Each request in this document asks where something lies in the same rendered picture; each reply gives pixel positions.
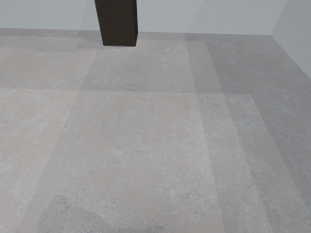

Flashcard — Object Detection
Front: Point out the cabinet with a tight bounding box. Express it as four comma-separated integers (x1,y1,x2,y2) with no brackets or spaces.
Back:
94,0,138,47

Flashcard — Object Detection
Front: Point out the handle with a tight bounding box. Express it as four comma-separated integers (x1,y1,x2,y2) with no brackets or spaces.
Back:
109,9,119,13

